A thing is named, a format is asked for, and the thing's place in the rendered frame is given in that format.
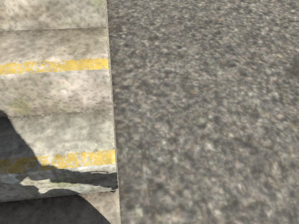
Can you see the stairs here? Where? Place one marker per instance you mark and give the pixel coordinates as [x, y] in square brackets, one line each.
[58, 152]

